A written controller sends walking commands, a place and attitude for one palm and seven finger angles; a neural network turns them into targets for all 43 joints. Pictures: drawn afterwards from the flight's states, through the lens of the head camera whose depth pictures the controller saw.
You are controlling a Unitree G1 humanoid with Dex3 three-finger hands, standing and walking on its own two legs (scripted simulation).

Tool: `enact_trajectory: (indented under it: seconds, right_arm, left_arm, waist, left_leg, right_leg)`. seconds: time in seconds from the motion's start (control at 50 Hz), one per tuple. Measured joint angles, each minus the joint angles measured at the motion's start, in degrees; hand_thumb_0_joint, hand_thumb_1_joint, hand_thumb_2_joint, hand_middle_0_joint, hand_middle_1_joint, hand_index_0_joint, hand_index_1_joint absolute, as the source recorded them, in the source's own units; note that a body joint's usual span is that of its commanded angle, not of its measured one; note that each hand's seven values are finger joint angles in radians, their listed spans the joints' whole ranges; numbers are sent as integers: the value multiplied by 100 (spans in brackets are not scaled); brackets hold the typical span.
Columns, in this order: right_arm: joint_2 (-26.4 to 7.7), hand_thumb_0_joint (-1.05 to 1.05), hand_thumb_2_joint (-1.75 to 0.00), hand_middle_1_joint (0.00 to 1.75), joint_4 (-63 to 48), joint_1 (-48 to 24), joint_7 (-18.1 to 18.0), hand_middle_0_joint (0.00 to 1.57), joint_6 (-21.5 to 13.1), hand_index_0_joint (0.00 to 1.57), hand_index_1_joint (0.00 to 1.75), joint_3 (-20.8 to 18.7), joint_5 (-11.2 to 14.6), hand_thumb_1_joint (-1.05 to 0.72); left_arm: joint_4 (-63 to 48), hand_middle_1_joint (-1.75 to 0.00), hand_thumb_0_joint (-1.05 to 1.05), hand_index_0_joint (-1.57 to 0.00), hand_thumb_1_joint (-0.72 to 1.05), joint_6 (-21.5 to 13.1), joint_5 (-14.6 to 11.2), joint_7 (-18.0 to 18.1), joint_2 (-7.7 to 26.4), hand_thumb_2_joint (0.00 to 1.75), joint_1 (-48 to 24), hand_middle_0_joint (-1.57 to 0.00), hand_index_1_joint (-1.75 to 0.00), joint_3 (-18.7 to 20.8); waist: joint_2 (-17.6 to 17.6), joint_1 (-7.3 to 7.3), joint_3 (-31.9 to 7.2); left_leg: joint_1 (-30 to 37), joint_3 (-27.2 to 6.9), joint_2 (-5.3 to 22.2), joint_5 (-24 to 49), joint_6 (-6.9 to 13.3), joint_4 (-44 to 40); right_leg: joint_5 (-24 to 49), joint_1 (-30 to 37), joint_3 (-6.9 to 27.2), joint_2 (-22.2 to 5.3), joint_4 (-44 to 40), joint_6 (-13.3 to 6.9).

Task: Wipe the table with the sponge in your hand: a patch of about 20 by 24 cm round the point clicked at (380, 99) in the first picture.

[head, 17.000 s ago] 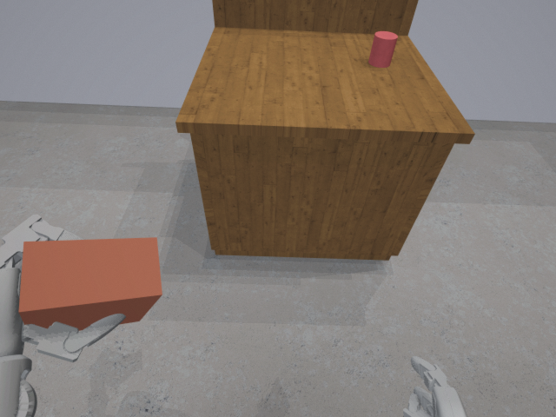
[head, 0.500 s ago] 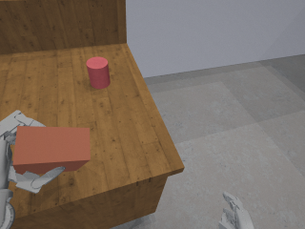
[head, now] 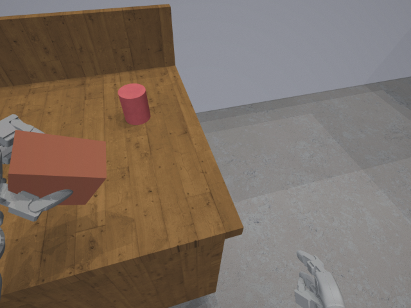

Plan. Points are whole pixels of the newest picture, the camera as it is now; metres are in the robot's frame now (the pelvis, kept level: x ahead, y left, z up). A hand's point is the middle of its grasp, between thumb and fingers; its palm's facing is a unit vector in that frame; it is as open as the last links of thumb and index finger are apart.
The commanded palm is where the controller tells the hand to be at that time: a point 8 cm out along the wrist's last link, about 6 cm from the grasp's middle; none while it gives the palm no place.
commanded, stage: turn the palm down, sponge in hand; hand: left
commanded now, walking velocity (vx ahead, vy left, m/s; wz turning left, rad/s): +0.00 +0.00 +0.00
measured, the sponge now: (69, 174) +0.27 +0.25 +0.16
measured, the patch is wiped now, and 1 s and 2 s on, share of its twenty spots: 0.00 0.00 0.00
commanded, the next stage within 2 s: move the sponge above the wiping area in 2.00 s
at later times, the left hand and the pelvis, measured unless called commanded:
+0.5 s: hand (73, 207) +0.22 +0.23 +0.14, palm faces +0.17 -0.55 -0.82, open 10.1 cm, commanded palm +0.18 +0.27 +0.19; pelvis +0.00 -0.05 -0.01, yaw +2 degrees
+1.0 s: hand (68, 199) +0.23 +0.24 +0.15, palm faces +0.22 -0.31 -0.92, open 10.1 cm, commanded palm +0.19 +0.28 +0.20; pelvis +0.02 -0.01 -0.01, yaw +1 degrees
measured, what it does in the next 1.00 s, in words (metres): stands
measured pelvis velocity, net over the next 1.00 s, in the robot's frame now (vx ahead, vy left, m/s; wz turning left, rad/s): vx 0.02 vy -0.01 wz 0.02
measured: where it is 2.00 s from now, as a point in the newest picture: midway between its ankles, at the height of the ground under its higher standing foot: outside the picture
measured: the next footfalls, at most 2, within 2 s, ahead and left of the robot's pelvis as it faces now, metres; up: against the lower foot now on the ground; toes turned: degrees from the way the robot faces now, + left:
none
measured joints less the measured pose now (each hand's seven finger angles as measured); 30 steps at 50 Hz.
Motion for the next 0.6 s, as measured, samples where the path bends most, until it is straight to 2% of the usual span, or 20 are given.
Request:
enact_trajectory:
  seconds: [0.04, 0.08, 0.12, 0.16, 0.22, 0.26, 0.3, 0.34, 0.4, 0.44, 0.52, 0.56, 0.6]
  right_arm:
    - [-70, 2, -90, 30, -105, -38, 15, 20, 94, 21, 30, -5, 17, -90]
    - [-108, 2, -90, 30, -177, -93, -12, 20, 148, 21, 30, -20, -21, -90]
    - [-104, 2, -90, 30, -183, -133, -76, 20, 167, 21, 30, -48, -57, -90]
    - [-86, 2, -90, 30, -128, -116, -152, 20, 142, 21, 30, -106, -92, -90]
    - [-90, 2, -90, 30, 46, -69, -218, 20, 92, 20, 30, -184, -108, -90]
    - [-128, 2, -90, 30, 151, -34, -250, 20, 89, 20, 30, -219, -91, -90]
    - [-189, 2, -90, 30, 209, 0, -297, 20, 113, 20, 30, -237, -56, -90]
    - [-266, 2, -90, 30, 203, 23, -347, 20, 157, 20, 30, -244, 12, -90]
    - [-359, 2, -90, 30, 107, 49, -431, 20, 236, 20, 30, -248, 75, -90]
    - [-373, 2, -90, 30, 47, 43, -476, 20, 259, 20, 30, -254, 98, -90]
    - [-259, 2, -90, 30, -19, 74, -515, 20, 267, 20, 30, -289, 62, -90]
    - [-180, 2, -90, 30, -35, 142, -492, 20, 274, 20, 30, -320, 59, -90]
    - [-137, 2, -90, 30, -58, 228, -446, 20, 298, 20, 30, -353, 81, -90]
  left_arm:
    - [-215, -133, -1, -73, -49, 221, 257, -100, 5, 103, 462, -72, -133, -206]
    - [-356, -133, -1, -73, -49, 170, 430, -176, 71, 103, 899, -72, -133, -381]
    - [-448, -133, -1, -74, -49, -44, 431, -216, 181, 103, 1220, -72, -133, -408]
    - [-481, -133, -1, -74, -49, -358, 388, -169, 308, 103, 1292, -72, -132, -335]
    - [-376, -132, -1, -74, -50, -793, 423, 25, 426, 103, 1050, -73, -132, -89]
    - [-172, -132, -1, -74, -50, -864, 507, 132, 482, 103, 743, -73, -132, 61]
    - [135, -132, -1, -74, -50, -720, 611, 146, 528, 103, 435, -73, -132, 122]
    - [456, -132, -1, -74, -49, -390, 731, 53, 578, 103, 240, -73, -132, 74]
    - [750, -133, -1, -74, -49, 75, 991, -230, 664, 103, 218, -72, -133, -196]
    - [717, -133, -1, -74, -49, 145, 1137, -423, 710, 103, 343, -72, -133, -401]
    - [194, -133, -1, -74, -49, -338, 1171, -587, 802, 103, 743, -72, -132, -544]
    - [-156, -132, -1, -74, -49, -610, 1149, -485, 910, 103, 912, -73, -132, -464]
    - [-432, -132, -1, -74, -50, -743, 1134, -274, 987, 103, 1025, -73, -132, -315]
  waist:
    - [99, -34, -32]
    - [146, -63, -11]
    - [122, -42, 19]
    - [66, 46, 43]
    - [18, 169, 21]
    - [45, 211, -20]
    - [116, 230, -63]
    - [232, 231, -86]
    - [396, 188, -111]
    - [455, 142, -103]
    - [387, 81, -133]
    - [300, 88, -180]
    - [244, 105, -243]
  left_leg:
    - [-8, -6, 26, -26, -21, 37]
    - [-55, -46, 51, -47, -56, 103]
    - [-136, -102, 92, -69, -110, 189]
    - [-220, -192, 142, -99, -180, 296]
    - [-383, -373, 207, -166, -283, 504]
    - [-489, -489, 231, -216, -321, 640]
    - [-558, -564, 239, -254, -333, 730]
    - [-578, -581, 250, -278, -326, 772]
    - [-579, -527, 251, -294, -274, 769]
    - [-581, -472, 254, -307, -246, 768]
    - [-651, -370, 278, -369, -254, 819]
    - [-689, -340, 296, -420, -300, 864]
    - [-717, -326, 307, -475, -349, 912]
  right_leg:
    - [-38, -18, -5, 27, 57, -34]
    - [-87, -65, -45, 55, 147, -74]
    - [-137, -141, -99, 100, 253, -126]
    - [-185, -195, -186, 157, 344, -193]
    - [-266, -275, -360, 239, 480, -295]
    - [-322, -326, -472, 277, 567, -350]
    - [-370, -368, -546, 296, 644, -387]
    - [-396, -390, -562, 310, 690, -413]
    - [-419, -437, -512, 305, 745, -419]
    - [-440, -478, -458, 302, 789, -416]
    - [-508, -612, -356, 313, 902, -415]
    - [-553, -663, -323, 326, 953, -420]
    - [-596, -688, -307, 334, 985, -420]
